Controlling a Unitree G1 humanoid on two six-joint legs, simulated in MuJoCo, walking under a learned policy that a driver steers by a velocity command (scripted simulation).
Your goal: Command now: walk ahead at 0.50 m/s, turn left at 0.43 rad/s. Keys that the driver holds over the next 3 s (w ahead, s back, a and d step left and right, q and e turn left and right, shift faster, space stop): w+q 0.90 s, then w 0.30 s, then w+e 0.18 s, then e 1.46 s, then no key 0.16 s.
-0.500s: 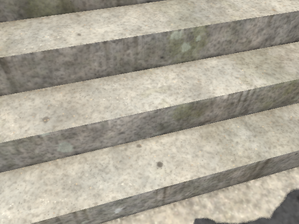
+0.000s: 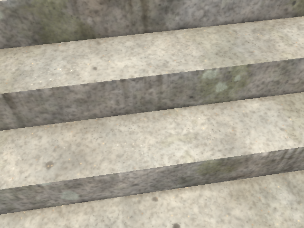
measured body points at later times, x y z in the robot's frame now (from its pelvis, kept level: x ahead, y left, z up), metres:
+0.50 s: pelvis +0.22 +0.13 +0.02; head +0.27 +0.15 +0.47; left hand +0.16 +0.39 -0.12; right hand +0.52 +0.02 -0.04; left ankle +0.33 +0.25 -0.55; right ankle +0.07 -0.10 -0.64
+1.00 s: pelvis +0.48 +0.24 +0.23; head +0.48 +0.28 +0.67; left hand +0.64 +0.49 +0.17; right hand +0.57 +0.03 +0.09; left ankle +0.35 +0.24 -0.53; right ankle +0.62 +0.22 -0.37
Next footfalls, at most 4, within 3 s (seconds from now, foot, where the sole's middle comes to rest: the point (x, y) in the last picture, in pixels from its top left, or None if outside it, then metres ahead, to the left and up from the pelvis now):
0.44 left None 0.37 0.26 -0.59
0.98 right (99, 145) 0.66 0.24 -0.40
1.38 left None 0.65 0.57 -0.20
1.56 left None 0.60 0.64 -0.40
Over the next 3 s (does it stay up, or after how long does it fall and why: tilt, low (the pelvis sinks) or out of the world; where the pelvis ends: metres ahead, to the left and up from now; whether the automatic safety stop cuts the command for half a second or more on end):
stays up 0.79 0.83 0.56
